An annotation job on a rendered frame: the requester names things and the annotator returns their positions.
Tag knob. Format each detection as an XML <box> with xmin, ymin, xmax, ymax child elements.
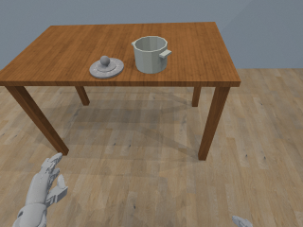
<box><xmin>99</xmin><ymin>55</ymin><xmax>110</xmax><ymax>66</ymax></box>

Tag right robot hand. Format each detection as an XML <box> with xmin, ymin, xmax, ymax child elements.
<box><xmin>232</xmin><ymin>216</ymin><xmax>253</xmax><ymax>227</ymax></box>

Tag left robot hand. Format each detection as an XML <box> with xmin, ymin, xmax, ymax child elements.
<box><xmin>25</xmin><ymin>152</ymin><xmax>68</xmax><ymax>208</ymax></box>

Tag pot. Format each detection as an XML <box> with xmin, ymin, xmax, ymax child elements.
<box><xmin>131</xmin><ymin>36</ymin><xmax>172</xmax><ymax>74</ymax></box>

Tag table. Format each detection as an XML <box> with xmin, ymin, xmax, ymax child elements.
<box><xmin>0</xmin><ymin>22</ymin><xmax>241</xmax><ymax>161</ymax></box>

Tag robot left forearm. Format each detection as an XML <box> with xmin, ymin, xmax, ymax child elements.
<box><xmin>12</xmin><ymin>203</ymin><xmax>47</xmax><ymax>227</ymax></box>

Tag lid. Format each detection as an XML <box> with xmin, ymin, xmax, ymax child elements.
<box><xmin>89</xmin><ymin>58</ymin><xmax>124</xmax><ymax>79</ymax></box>

